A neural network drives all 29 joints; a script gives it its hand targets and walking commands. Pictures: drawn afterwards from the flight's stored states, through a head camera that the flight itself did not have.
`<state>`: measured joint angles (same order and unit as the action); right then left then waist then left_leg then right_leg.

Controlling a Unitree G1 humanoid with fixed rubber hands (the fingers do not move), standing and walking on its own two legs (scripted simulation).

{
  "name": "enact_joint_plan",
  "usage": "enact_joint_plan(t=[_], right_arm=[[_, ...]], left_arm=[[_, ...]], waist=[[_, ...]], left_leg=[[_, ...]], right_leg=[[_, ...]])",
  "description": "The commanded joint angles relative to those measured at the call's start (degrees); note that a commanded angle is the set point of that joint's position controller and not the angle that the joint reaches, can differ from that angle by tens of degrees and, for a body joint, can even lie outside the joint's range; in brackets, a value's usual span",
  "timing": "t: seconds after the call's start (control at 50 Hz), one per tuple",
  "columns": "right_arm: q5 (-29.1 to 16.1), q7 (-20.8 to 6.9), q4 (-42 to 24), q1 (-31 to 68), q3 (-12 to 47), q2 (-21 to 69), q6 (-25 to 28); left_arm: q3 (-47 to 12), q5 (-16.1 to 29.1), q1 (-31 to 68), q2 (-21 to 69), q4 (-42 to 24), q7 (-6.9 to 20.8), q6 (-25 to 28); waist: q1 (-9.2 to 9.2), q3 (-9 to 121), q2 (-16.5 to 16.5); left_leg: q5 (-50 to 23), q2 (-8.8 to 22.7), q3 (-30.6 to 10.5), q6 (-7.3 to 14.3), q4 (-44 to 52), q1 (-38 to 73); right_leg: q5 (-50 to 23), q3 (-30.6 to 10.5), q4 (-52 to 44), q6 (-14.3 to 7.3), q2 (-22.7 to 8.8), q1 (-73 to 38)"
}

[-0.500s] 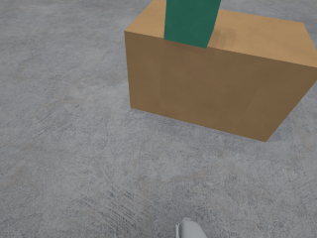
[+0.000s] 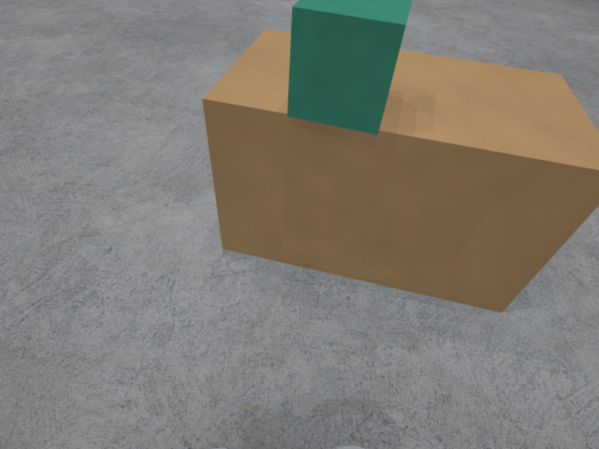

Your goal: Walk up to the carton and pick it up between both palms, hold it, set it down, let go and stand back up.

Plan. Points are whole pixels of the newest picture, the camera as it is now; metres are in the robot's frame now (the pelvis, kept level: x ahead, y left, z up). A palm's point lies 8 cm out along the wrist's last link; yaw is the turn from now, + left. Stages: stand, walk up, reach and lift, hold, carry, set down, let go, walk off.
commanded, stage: walk up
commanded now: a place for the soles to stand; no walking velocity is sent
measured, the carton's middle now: (348, 57) +1.06 -0.12 +0.09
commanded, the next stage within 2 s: none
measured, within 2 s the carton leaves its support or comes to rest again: neither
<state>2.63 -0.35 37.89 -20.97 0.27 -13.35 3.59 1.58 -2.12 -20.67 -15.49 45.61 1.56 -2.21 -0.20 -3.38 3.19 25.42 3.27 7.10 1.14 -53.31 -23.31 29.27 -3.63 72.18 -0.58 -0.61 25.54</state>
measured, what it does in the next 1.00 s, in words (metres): walks ahead: right foot, then left foot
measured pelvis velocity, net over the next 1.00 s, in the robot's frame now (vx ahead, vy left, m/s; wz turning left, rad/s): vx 0.37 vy -0.06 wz -0.08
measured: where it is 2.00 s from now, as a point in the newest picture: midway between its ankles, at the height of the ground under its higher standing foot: (318, 365)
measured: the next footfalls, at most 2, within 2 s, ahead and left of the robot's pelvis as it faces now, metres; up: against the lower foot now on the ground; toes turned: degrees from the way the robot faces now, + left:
right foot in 0.28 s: +0.30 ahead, -0.19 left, +0.00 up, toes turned -9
left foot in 0.72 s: +0.43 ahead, +0.09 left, +0.00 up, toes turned +3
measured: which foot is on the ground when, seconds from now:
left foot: down 0.00-0.32, up 0.34-0.70, down 0.72-1.00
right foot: up 0.00-0.26, down 0.28-0.74, up 0.76-1.00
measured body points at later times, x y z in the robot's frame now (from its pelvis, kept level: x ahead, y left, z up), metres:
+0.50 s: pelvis +0.19 -0.06 +0.01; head +0.20 -0.10 +0.46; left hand +0.30 +0.18 -0.09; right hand +0.22 -0.34 -0.13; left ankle +0.20 +0.07 -0.62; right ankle +0.26 -0.18 -0.69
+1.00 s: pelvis +0.37 -0.06 +0.02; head +0.39 -0.03 +0.47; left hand +0.48 +0.19 -0.12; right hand +0.38 -0.33 -0.09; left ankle +0.39 +0.08 -0.69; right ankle +0.45 -0.19 -0.64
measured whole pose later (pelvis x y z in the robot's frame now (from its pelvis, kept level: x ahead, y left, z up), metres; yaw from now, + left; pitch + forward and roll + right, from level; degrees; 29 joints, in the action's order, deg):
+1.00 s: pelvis +0.37 -0.06 +0.02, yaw -4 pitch -5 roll +2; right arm 3.0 0.9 43.6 -23.6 0.0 -13.2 2.5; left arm 2.4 -1.5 -16.9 -17.6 42.9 3.2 -2.3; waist 1.4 -6.0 6.9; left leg 23.0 3.9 6.6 -0.7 -42.4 -14.1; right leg 23.0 1.0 62.0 1.2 -5.6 32.7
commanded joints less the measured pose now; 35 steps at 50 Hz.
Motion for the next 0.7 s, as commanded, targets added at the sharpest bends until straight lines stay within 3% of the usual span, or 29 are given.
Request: enact_joint_plan(t=[0.0,0.06,0.1,0.14,0.18,0.2,0.22,0.24,0.26,0.28,0.3,0.32,0.34,0.36,0.4,0.42,0.46,0.52,0.56,0.6,0.62,0.64,0.66,0.68], right_arm=[[0.41,2.51,-2.39,-5.55,-4.74,-14.6,1.81],[0.45,1.71,-0.97,-1.86,-3.87,-13.11,2.04],[0.5,1.71,-0.36,-0.67,-3.99,-14.01,2.0],[0.29,1.46,-0.31,-0.53,-4.05,-14.41,1.8],[-0.21,1.22,-0.14,-1.09,-4.32,-15.01,1.48],[-0.41,1.18,0.03,-1.18,-4.36,-15.11,1.15],[-0.6,1.12,-0.02,-0.86,-4.13,-14.73,0.75],[-0.57,0.9,-0.23,-1.68,-3.61,-13.51,0.35],[-0.41,0.54,-0.11,-4.72,-2.54,-10.7,-0.16],[-1.09,-0.09,-1.07,-8.56,-1.3,-7.2,-0.5],[-2.27,-0.38,-3.88,-9.1,-2.46,-10.03,-1.41],[-0.99,-0.11,-4.12,-2.0,-3.89,-13.62,-2.95],[-0.9,-0.37,-4.96,-0.22,-4.11,-14.07,-3.31],[-1.12,-0.53,-4.12,-1.71,-3.75,-12.09,-3.24],[-0.49,-0.81,-2.42,-4.86,-4.35,-11.66,-3.26],[-0.58,-1.06,-1.75,-6.57,-4.64,-11.59,-3.16],[-0.75,-1.48,-1.27,-6.85,-4.89,-10.99,-3.31],[-1.12,-1.81,-2.83,-2.63,-5.11,-10.16,-3.26],[-1.27,-2.07,-3.64,-0.93,-5.38,-9.79,-2.72],[-1.43,-2.39,-3.68,-1.13,-5.71,-9.14,-1.92],[-1.53,-2.4,-3.49,-2.19,-5.9,-8.64,-1.44],[-1.54,-2.3,-2.88,-5.12,-6.17,-8.32,-0.92],[-1.41,-1.98,-1.69,-10.21,-6.7,-8.78,-0.38],[-1.22,-1.33,0.25,-16.01,-7.61,-10.49,-0.02]], left_arm=[[1.84,-0.52,5.36,-6.87,-8.95,0.37,3.01],[1.74,1.09,6.53,-5.31,-9.99,1.15,3.2],[1.54,1.66,7.43,-4.06,-10.62,1.77,3.35],[1.62,1.47,7.98,-3.44,-10.94,2.3,3.8],[2.14,0.91,6.26,-3.07,-10.31,2.54,4.29],[2.49,0.63,4.25,-3.18,-9.77,2.49,4.43],[3.09,0.35,1.05,-3.96,-9.13,2.19,4.66],[4.14,0.07,-3.98,-5.98,-7.96,1.57,4.99],[5.37,-0.15,-9.87,-8.72,-6.32,0.82,5.24],[6.35,-1.42,-12.98,-12.53,-6.49,-0.18,5.39],[6.73,-0.29,-11.34,-17.01,-8.66,-0.99,4.93],[6.5,1.37,-9.26,-16.32,-8.77,-1.79,4.58],[5.38,1.82,-6.5,-15.38,-9.41,-2.32,4.51],[5.27,1.02,-3.85,-15.43,-9.82,-2.84,4.52],[4.03,0.46,1.18,-12.75,-9.95,-2.57,5.07],[3.55,0.39,2.49,-11.65,-9.42,-2.2,5.24],[3.33,0.33,3.5,-11.02,-8.89,-2.08,5.64],[3.27,0.28,2.34,-11.06,-7.13,-2.16,6.13],[3.34,0.08,1.75,-11.63,-6.2,-2.19,6.18],[3.43,-0.14,2.39,-12.07,-5.93,-2.03,6.04],[3.41,-0.06,3.3,-12.24,-5.98,-1.83,5.79],[3.17,0.19,5.1,-12.1,-6.11,-1.56,5.41],[2.72,0.39,6.66,-11.17,-6.29,-1.14,4.9],[1.77,0.05,4.98,-8.18,-6.14,-0.8,4.32]], waist=[[3.24,-7.97,-12.86],[2.39,-7.91,-14.22],[2.04,-7.37,-15.47],[2.01,-4.91,-16.01],[1.71,-1.81,-15.93],[0.92,-0.95,-14.63],[-0.99,-0.1,-11.87],[-3.54,2.46,-7.3],[-5.9,6.73,0.46],[-7.24,11.52,10.42],[-6.71,11.18,13.79],[-7.75,7.72,4.0],[-6.49,2.17,2.16],[-5.16,-0.31,3.74],[-1.63,-2.64,7.2],[-0.77,-1.99,8.41],[-0.54,-1.34,9.85],[-1.59,-3.88,9.87],[-1.91,-4.65,9.35],[-1.4,-4.07,8.61],[-0.62,-3.56,8.17],[1.49,-2.87,6.15],[4.35,-1.21,2.87],[6.41,1.44,-3.66]], left_leg=[[4.68,23.62,-33.95,14.43,39.45,15.26],[-12.32,20.63,-22.68,14.96,37.82,12.62],[-19.46,19.48,-16.27,14.37,36.38,13.45],[-22.31,16.2,-9.01,12.37,33.78,12.19],[-19.31,14.15,-5.08,11.14,31.05,9.02],[-16.55,14.56,-4.38,11.09,29.45,7.28],[-16.21,14.33,-3.32,10.27,25.85,4.61],[-19.52,12.42,-1.17,8.63,17.56,1.97],[-20.65,8.42,2.34,6.24,3.38,-0.26],[-11.5,3.97,4.2,2.71,-14.43,-8.36],[7.08,-2.81,-1.51,0.62,-21.68,-15.73],[5.91,0.79,-7.47,0.93,-28.46,-16.57],[2.24,1.57,-9.61,0.74,-29.83,-18.11],[-0.31,2.42,-9.68,0.43,-30.11,-18.59],[-0.26,4.08,-9.72,-0.39,-24.39,-12.91],[0.37,3.77,-9.95,-0.73,-22.71,-10.48],[0.51,3.85,-9.65,-1.31,-19.08,-10.14],[-0.45,5.01,-9.71,-1.43,-11.18,-13.33],[-1.84,5.19,-8.99,-1.05,-5.35,-12.84],[-4.15,4.19,-7.34,-0.24,0.75,-7.84],[-5.45,3.24,-6.08,0.37,4.11,-2.7],[-8.82,1.82,-4.06,0.99,9.0,5.61],[-11.61,-0.6,-1.38,1.37,12.29,15.98],[-7.81,-3.19,-1.35,1.43,12.64,24.05]], right_leg=[[-4.65,-2.37,6.46,2.03,-4.21,26.19],[-4.6,-2.65,-1.51,2.61,-5.22,20.29],[-6.59,-1.01,-10.87,2.01,-6.28,17.8],[-10.42,2.48,-21.8,0.78,-6.08,10.17],[-15.23,6.92,-27.73,-0.41,-3.78,-0.2],[-17.67,8.48,-29.78,-0.89,-2.65,-5.24],[-21.02,9.79,-33.16,-1.42,-1.29,-11.94],[-21.45,10.46,-34.44,-2.17,1.13,-20.31],[-17.49,9.17,-34.67,-3.19,2.53,-28.09],[-1.27,-10.11,-38.63,-7.83,-8.59,-34.24],[13.68,-39.92,-55.06,-15.12,-21.41,-31.55],[27.56,-45.6,-60.73,-17.03,-24.22,-24.66],[24.26,-40.19,-61.58,-14.51,-23.16,-20.47],[17.77,-33.54,-59.97,-13.46,-22.87,-17.39],[13.5,-23.42,-59.26,-13.23,-19.52,-6.91],[13.79,-20.64,-59.11,-13.53,-18.24,-4.64],[14.09,-18.44,-58.82,-14.98,-18.38,-3.99],[14.97,-17.54,-59.52,-16.49,-19.81,-4.23],[14.71,-15.83,-58.85,-16.05,-19.53,-4.19],[13.33,-11.97,-56.6,-14.29,-17.93,-2.13],[12.55,-9.34,-54.59,-13.23,-16.74,0.55],[12.64,-5.64,-50.82,-11.77,-14.83,5.31],[14.43,-1.75,-44.75,-10.11,-12.31,11.12],[15.23,1.93,-34.63,-7.73,-8.73,14.85]])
